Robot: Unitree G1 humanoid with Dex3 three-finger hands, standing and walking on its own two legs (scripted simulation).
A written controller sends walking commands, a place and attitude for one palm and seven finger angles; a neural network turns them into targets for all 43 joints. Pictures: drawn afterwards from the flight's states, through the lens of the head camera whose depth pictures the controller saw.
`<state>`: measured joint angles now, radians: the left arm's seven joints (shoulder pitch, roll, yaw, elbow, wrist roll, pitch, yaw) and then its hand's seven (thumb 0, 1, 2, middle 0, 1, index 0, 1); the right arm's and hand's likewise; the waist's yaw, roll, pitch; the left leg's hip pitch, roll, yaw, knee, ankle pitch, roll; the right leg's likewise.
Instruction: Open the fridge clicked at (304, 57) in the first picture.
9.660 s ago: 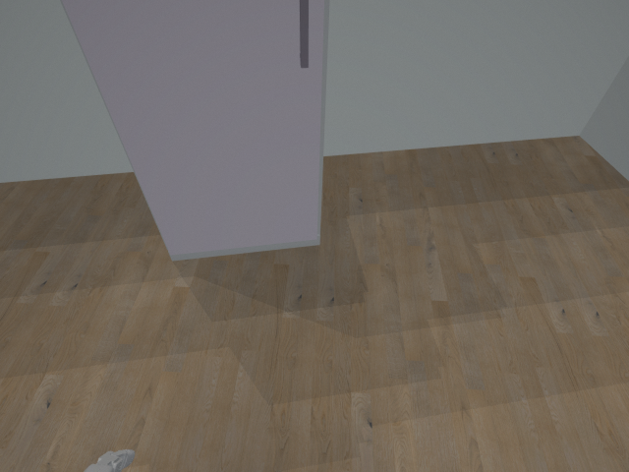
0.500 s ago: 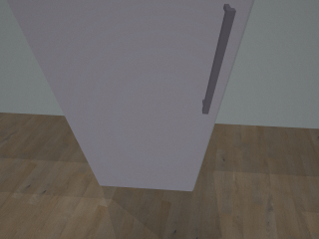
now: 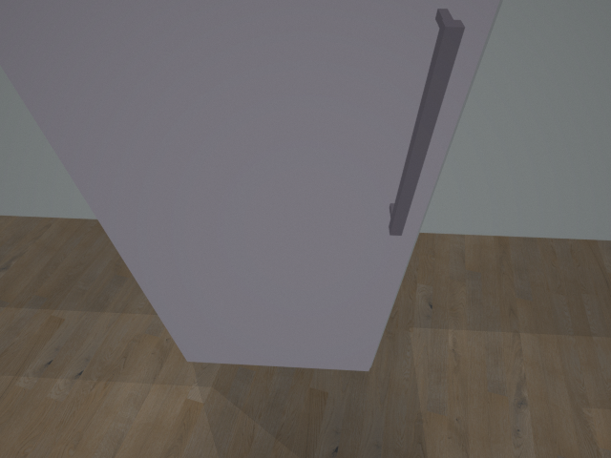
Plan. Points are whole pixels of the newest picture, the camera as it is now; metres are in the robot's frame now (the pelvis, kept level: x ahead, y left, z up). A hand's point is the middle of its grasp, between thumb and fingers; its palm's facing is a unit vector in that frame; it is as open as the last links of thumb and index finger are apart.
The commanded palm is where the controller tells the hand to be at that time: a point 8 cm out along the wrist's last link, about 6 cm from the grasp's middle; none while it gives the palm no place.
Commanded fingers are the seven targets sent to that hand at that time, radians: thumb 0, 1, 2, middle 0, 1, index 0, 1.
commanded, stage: come to a stop and stand still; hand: right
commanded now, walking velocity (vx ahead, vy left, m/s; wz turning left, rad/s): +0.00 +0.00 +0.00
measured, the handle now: (414, 143) +0.46 -0.11 +0.19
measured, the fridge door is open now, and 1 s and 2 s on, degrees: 0 0 0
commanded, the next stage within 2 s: look again from close up in 0.28 s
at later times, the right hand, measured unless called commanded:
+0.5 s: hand out of the picture +0.07 -0.20 -0.17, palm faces -0.03 +0.96 -0.26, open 7.4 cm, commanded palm none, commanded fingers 0.00 -0.90 -0.90 0.20 0.30 0.20 0.30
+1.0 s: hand out of the picture +0.04 -0.19 -0.17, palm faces -0.02 +0.97 -0.23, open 7.4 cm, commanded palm none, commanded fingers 0.00 -0.90 -0.90 0.20 0.30 0.20 0.30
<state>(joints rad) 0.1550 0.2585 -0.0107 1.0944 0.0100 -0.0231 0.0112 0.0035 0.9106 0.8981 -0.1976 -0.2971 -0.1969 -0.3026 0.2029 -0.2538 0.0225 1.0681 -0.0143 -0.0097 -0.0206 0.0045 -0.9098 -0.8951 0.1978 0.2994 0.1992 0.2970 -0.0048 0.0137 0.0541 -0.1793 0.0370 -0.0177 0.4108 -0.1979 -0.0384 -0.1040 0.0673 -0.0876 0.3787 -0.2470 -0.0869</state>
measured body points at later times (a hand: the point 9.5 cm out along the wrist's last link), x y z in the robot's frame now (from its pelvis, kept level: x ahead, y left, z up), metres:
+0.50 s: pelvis +0.01 +0.01 +0.00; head +0.02 +0.00 +0.45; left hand +0.05 +0.28 -0.14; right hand +0.07 -0.25 -0.15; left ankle +0.02 +0.15 -0.74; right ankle -0.02 -0.06 -0.74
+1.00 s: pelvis +0.01 +0.01 +0.00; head +0.01 +0.00 +0.45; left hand +0.04 +0.27 -0.14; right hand +0.04 -0.24 -0.15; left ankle +0.02 +0.15 -0.74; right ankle -0.02 -0.06 -0.74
